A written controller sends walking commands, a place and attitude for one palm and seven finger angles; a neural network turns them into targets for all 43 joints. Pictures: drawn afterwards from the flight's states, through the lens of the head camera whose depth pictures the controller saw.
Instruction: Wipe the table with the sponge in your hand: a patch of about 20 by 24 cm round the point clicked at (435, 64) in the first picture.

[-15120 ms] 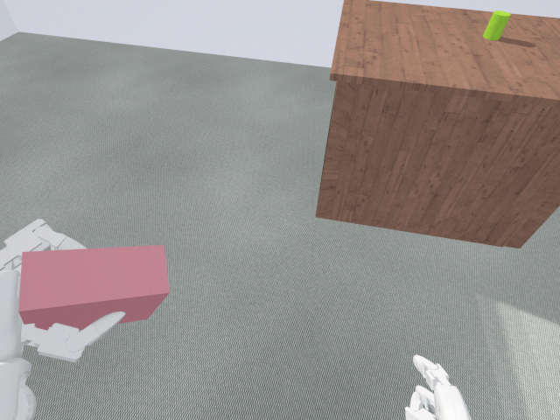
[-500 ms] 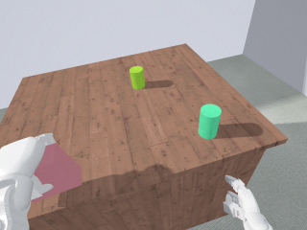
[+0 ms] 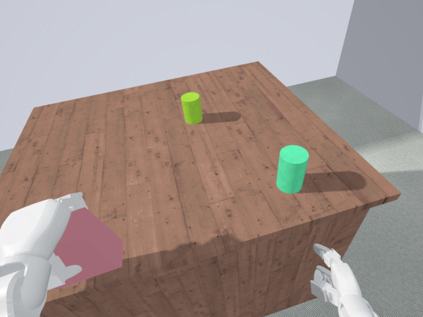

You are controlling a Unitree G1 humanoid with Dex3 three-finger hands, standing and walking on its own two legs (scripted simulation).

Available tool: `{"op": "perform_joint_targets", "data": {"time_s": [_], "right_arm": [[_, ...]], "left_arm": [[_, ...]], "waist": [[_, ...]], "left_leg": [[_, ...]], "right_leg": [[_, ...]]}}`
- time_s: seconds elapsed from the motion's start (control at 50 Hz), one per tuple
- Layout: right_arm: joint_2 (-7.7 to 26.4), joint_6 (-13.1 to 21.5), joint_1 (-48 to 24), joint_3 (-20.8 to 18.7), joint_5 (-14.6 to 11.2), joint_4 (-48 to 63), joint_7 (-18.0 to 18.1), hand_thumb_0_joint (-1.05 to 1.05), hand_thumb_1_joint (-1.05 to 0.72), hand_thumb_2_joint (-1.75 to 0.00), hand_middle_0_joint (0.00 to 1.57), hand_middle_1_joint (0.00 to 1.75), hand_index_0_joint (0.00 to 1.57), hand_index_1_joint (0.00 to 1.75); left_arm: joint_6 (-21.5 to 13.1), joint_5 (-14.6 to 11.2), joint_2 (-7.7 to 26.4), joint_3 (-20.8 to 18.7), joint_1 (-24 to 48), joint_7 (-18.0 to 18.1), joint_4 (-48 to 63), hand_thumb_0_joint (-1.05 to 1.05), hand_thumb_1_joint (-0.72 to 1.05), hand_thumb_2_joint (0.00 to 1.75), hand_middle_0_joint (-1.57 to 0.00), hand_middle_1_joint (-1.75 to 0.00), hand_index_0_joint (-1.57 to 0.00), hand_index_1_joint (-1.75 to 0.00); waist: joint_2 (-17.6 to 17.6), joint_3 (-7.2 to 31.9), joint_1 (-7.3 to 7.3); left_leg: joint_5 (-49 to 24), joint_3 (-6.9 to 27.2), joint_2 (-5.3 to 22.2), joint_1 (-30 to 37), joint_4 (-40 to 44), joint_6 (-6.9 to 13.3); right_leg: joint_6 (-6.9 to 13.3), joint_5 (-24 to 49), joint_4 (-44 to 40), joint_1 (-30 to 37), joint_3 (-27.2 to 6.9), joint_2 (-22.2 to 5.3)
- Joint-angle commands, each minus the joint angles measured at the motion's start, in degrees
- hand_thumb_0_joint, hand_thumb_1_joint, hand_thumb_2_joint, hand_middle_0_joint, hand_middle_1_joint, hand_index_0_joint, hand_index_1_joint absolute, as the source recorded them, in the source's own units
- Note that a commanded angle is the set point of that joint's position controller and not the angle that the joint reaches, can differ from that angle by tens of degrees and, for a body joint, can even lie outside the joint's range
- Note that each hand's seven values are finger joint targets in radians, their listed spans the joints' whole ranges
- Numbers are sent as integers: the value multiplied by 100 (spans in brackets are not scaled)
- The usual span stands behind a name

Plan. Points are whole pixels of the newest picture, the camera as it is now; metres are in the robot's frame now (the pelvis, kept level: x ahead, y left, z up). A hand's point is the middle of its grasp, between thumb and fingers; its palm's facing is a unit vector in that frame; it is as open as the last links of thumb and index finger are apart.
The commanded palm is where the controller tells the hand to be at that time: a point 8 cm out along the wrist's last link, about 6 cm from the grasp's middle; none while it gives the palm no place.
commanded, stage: move the sponge above the wiping area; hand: left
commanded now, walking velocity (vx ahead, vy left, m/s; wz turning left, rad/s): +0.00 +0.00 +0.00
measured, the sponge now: (77, 255) +0.17 +0.27 +0.08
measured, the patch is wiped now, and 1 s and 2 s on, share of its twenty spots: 0.00 0.00 0.00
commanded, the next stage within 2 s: lower the sponge onto the table in 1.10 s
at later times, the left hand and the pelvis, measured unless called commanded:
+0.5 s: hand (56, 243) +0.16 +0.28 +0.13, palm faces +0.06 -0.09 -0.99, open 9.3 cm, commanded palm +0.14 +0.28 +0.21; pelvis -0.01 +0.00 +0.00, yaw +0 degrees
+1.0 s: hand (52, 227) +0.18 +0.29 +0.15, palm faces +0.13 -0.09 -0.99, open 9.3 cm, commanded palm +0.15 +0.28 +0.21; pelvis +0.00 +0.00 +0.00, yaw -1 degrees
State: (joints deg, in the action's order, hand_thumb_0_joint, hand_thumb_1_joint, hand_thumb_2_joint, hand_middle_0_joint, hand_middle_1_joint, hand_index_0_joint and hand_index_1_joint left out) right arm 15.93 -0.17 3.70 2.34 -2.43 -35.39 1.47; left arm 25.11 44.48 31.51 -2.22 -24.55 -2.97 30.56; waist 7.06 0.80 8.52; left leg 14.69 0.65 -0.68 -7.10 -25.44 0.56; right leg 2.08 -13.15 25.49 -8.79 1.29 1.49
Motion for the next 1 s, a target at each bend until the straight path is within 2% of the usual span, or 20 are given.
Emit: {"op": "perform_joint_targets", "data": {"time_s": [0.0,0.06,0.1,0.12,0.16,0.18,0.34,0.42,0.46,0.54,0.62,0.66,0.72,0.76,0.78,0.84,0.86,0.88,0.96,0.98], "right_arm": [[385,395,-1238,-129,84,1013,84,0,-90,-90,20,30,20,30],[365,374,-1485,-75,24,974,147,0,-90,-90,20,30,20,30],[371,359,-1245,-135,44,829,177,0,-90,-90,20,30,20,30],[370,341,-1347,-127,34,827,151,0,-90,-90,20,30,20,30],[297,426,-1734,-70,-41,905,131,0,-90,-90,20,30,20,30],[331,425,-1604,-96,16,851,115,0,-90,-90,20,30,20,30],[400,276,-1505,-124,6,1047,-46,0,-90,-90,20,30,20,30],[452,215,-1358,-114,44,1014,12,0,-90,-90,20,30,20,30],[401,284,-1585,-80,11,1065,29,0,-90,-90,20,30,20,30],[363,358,-1292,-144,2,889,147,0,-90,-90,20,30,20,30],[422,458,-1355,-113,34,748,282,0,-90,-90,20,30,20,30],[320,525,-1718,-33,-30,874,259,0,-90,-90,20,30,20,30],[376,461,-1479,-77,80,809,180,0,-90,-90,20,30,20,30],[372,443,-1724,-55,46,898,80,0,-90,-90,20,30,20,30],[340,387,-1599,-62,79,941,39,0,-90,-90,20,30,20,30],[366,241,-1519,-117,28,994,-95,0,-90,-90,20,30,20,30],[362,254,-1745,-67,-8,1039,-119,0,-90,-90,20,30,20,30],[368,216,-1580,-75,-4,1066,-123,0,-90,-90,20,30,20,30],[420,258,-1660,-70,-75,1076,-23,0,-90,-90,20,30,20,30],[484,255,-1414,-105,-29,1035,38,0,-90,-90,20,30,20,30]], "left_arm": [[-334,671,1601,-912,1560,393,1103,0,10,130,-120,-160,-120,-160],[-394,827,1892,-1100,2360,537,863,0,10,130,-120,-160,-120,-160],[-347,832,1691,-946,2438,618,210,0,10,130,-120,-160,-120,-160],[-337,655,1445,-774,2431,585,137,0,10,130,-120,-160,-120,-160],[-286,480,1526,-947,2387,541,354,0,10,130,-120,-160,-120,-160],[-229,368,1406,-868,2223,499,236,0,10,130,-120,-160,-120,-160],[-46,150,1302,-1023,512,125,953,0,10,130,-120,-160,-120,-160],[-125,396,1635,-1215,1062,264,713,0,10,130,-120,-160,-120,-160],[-239,541,1837,-1291,1539,367,1058,0,10,130,-120,-160,-120,-160],[-453,433,1304,-697,2111,421,513,0,10,130,-120,-160,-120,-160],[-446,476,1310,-488,2713,303,-2,0,10,130,-120,-160,-120,-160],[-403,603,1394,-509,2938,265,352,0,10,130,-120,-160,-120,-160],[-303,587,1456,-679,2364,246,83,0,10,130,-120,-160,-120,-160],[-225,586,1959,-1328,1916,277,326,0,10,130,-120,-160,-120,-160],[-163,474,1620,-1154,1678,278,297,0,10,130,-120,-160,-120,-160],[-77,190,1605,-1425,829,294,661,0,10,130,-120,-160,-120,-160],[-29,157,1628,-1511,700,294,731,0,10,130,-120,-160,-120,-160],[6,56,1252,-1190,664,271,680,0,10,130,-120,-160,-120,-160],[16,85,1280,-1051,1073,234,682,0,10,130,-120,-160,-120,-160],[-3,147,1296,-931,1356,235,510,0,10,130,-120,-160,-120,-160]], "waist": [[-330,670,-7],[-95,518,-5],[-75,478,-20],[18,488,12],[167,721,109],[39,841,138],[-575,624,141],[-646,495,64],[-193,572,69],[-201,429,-101],[-332,451,-138],[4,669,-71],[-141,826,104],[-133,1004,270],[-334,1105,275],[-506,961,291],[-406,831,289],[-430,755,204],[-482,317,18],[-518,369,-34]], "left_leg": [[-1224,326,-21,35,283,191],[-798,389,-58,39,401,169],[-789,278,-55,5,397,109],[-846,306,-83,-8,465,114],[-974,355,-111,87,474,111],[-1117,276,-101,13,443,115],[-1331,270,-19,-254,333,161],[-1095,280,-29,-267,295,164],[-942,354,-52,-106,281,168],[-723,320,-55,57,375,154],[-523,309,-105,45,489,157],[-591,359,-134,84,550,150],[-1075,324,-109,-49,536,136],[-1286,390,-108,-99,470,127],[-1483,268,-101,-187,398,125],[-1669,240,-60,-220,285,100],[-1562,282,-63,-237,285,92],[-1498,193,-39,-300,261,112],[-1015,264,-17,-242,255,147],[-949,240,-19,-277,271,170]], "right_leg": [[167,358,-504,164,-600,-42],[259,-141,-654,62,-849,42],[250,-189,-674,27,-734,-9],[231,-18,-698,152,-593,-31],[262,183,-613,300,-749,-5],[208,404,-562,450,-511,-74],[96,845,-417,417,-464,-93],[146,404,-501,220,-611,-46],[213,113,-562,114,-857,18],[128,-105,-721,-40,-567,-46],[121,-184,-800,-1,-541,-57],[211,-123,-691,163,-736,3],[202,406,-574,504,-500,-64],[278,625,-452,685,-796,-2],[233,954,-343,830,-556,-86],[155,1241,-340,724,-534,-91],[195,1095,-381,579,-722,-11],[140,1069,-382,520,-483,-76],[117,416,-590,-16,-688,-14],[97,328,-571,30,-494,-60]]}}
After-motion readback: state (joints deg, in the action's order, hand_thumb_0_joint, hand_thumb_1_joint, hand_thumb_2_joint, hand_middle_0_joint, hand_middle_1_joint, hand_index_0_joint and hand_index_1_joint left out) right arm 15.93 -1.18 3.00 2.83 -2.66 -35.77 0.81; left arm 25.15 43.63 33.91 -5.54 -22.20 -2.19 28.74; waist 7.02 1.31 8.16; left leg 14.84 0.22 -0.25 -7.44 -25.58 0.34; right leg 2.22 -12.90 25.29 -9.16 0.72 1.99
